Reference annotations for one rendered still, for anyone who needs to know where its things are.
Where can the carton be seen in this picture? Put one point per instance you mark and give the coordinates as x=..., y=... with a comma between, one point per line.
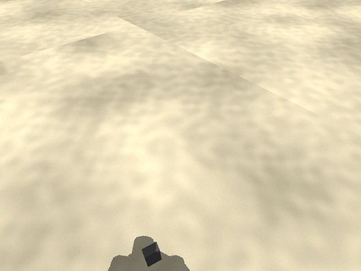
x=151, y=254

